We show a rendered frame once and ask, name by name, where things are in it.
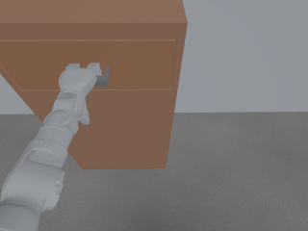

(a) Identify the left robot hand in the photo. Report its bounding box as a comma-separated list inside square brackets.
[59, 63, 102, 125]

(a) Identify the robot left upper arm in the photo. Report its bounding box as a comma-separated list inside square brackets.
[0, 159, 65, 231]

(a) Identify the drawer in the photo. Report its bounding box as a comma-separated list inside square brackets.
[0, 39, 176, 90]

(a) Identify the robot left forearm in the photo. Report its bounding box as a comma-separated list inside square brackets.
[0, 89, 86, 202]

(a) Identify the cabinet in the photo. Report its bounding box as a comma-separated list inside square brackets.
[0, 0, 188, 170]

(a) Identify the handle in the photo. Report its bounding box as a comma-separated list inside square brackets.
[94, 66, 110, 88]

